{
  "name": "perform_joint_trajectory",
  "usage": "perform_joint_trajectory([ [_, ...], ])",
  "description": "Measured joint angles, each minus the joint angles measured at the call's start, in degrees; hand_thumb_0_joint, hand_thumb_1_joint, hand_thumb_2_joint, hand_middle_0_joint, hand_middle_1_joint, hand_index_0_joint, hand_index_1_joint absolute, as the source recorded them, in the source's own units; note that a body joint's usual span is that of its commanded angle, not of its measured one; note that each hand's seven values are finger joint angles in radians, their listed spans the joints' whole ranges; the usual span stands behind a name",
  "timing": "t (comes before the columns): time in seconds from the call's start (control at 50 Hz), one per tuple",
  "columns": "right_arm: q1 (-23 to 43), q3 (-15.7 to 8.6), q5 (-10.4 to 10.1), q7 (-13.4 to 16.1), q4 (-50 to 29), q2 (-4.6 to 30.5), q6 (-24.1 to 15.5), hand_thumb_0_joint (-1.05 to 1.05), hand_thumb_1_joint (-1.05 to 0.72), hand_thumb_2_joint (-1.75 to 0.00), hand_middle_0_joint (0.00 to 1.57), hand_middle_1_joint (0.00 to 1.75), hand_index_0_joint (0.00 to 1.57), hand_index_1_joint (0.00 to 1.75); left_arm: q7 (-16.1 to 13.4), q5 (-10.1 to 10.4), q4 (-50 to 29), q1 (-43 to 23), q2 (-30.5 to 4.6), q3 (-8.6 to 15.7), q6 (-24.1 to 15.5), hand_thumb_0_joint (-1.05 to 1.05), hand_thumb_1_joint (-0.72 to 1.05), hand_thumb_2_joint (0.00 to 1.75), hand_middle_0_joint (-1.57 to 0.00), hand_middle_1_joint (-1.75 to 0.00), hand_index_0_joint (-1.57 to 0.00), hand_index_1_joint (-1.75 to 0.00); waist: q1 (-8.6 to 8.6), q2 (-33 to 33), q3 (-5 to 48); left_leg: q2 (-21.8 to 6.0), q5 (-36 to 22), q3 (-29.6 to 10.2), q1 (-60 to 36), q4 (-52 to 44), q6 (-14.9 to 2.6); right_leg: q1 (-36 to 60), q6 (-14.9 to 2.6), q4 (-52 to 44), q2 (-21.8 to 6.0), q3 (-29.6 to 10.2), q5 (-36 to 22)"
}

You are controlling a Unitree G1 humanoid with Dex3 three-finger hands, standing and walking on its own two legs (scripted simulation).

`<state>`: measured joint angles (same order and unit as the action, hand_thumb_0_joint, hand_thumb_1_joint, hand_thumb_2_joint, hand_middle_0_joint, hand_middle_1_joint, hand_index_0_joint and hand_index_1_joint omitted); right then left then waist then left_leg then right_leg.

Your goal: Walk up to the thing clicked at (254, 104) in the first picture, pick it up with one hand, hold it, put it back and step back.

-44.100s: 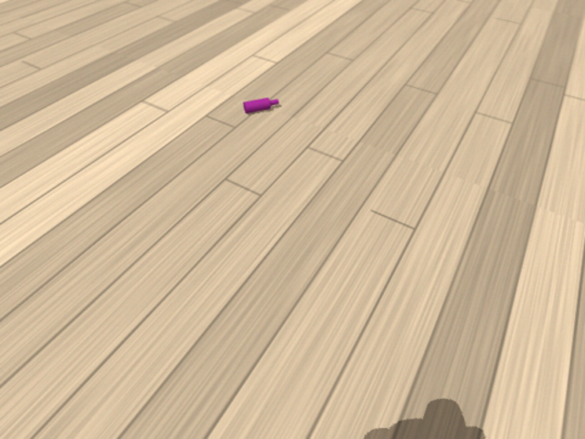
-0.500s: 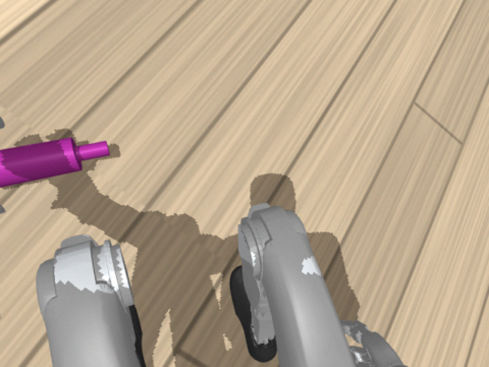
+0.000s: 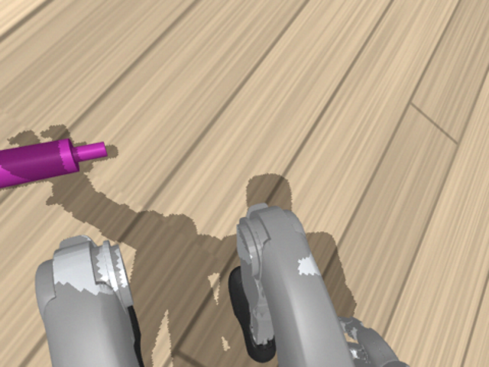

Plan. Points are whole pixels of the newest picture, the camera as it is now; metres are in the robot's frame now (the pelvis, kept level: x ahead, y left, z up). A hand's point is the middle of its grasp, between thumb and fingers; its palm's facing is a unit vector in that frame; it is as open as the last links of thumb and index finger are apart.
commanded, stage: rise first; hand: left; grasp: from above
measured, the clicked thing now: (47, 160) +0.48 +0.27 -0.28
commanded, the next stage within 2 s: approach in 0.42 s
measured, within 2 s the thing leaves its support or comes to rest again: neither
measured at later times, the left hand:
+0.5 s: hand out of the picture +0.43 +0.33 -0.16, palm faces -0.44 -0.10 -0.89, open 14.1 cm
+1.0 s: hand (26, 138) +0.48 +0.26 -0.17, palm faces -0.40 -0.09 -0.91, open 14.0 cm
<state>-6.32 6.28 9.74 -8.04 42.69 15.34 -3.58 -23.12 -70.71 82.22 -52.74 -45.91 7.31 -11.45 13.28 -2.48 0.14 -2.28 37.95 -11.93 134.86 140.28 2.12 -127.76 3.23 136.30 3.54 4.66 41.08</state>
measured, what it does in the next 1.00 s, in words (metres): stands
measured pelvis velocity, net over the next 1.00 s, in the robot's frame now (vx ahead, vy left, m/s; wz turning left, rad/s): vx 0.00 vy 0.00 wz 0.00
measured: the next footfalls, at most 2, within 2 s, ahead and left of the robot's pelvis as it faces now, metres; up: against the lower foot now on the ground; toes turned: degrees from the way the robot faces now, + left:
none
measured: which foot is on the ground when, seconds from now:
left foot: down 0.00-1.00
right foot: down 0.00-1.00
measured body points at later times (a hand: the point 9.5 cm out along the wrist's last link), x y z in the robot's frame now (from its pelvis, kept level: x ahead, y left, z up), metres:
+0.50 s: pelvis +0.00 +0.00 +0.00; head +0.23 +0.08 +0.38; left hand +0.45 +0.33 -0.11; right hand +0.07 -0.27 -0.10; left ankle +0.08 +0.14 -0.28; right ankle +0.10 -0.13 -0.28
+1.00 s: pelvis +0.00 +0.00 +0.00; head +0.24 +0.07 +0.37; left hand +0.50 +0.27 -0.12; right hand +0.04 -0.27 -0.09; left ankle +0.08 +0.14 -0.28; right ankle +0.10 -0.13 -0.28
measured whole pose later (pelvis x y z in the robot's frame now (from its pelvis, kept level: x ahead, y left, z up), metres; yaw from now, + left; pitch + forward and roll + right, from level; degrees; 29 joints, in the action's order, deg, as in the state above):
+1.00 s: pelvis +0.00 +0.00 +0.00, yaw +0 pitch +33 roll -9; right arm -8.2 8.5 10.0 -7.8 41.6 15.7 -4.7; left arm -27.1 -71.7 90.5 -62.0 -41.8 3.9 -5.4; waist 18.2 -1.5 0.8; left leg -2.6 36.9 -11.8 135.7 139.2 2.1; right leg -129.2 3.1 135.2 3.9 4.6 39.5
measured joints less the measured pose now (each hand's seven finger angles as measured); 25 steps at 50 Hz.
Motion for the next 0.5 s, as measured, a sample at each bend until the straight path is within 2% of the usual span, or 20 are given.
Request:
perform_joint_trajectory([
  [0.26, -0.2, -0.2, -0.6, 0.3, -0.1, 0.2, 0.5, 0.0, -0.91, -0.9, 0.2, 0.3, 0.2, 0.3, 1.3, 0.3, -0.2, -0.6, 0.3, -1.5, -0.1, 0.0, -0.55, 1.03, -0.09, -1.0, -0.08, -1.01, -0.32, 0.4, 0.6, 0.2, -0.4, 0.3, -0.4, -0.9, -0.03, 0.4, -0.14, -0.7, -0.3, -0.2, -0.2],
  [0.5, -0.5, -0.2, -0.6, 0.4, -0.1, 0.3, 0.5, 0.0, -0.91, -0.9, 0.2, 0.3, 0.2, 0.3, 1.3, 0.3, -0.3, -0.6, 0.5, -1.1, -0.3, 0.0, -0.54, 1.02, -0.1, -0.99, -0.09, -1.0, -0.22, 0.4, 0.4, 0.1, -0.9, 0.3, -0.5, -1.3, 0.0, 0.3, -0.16, -1.1, -0.2, -0.1, -0.8],
])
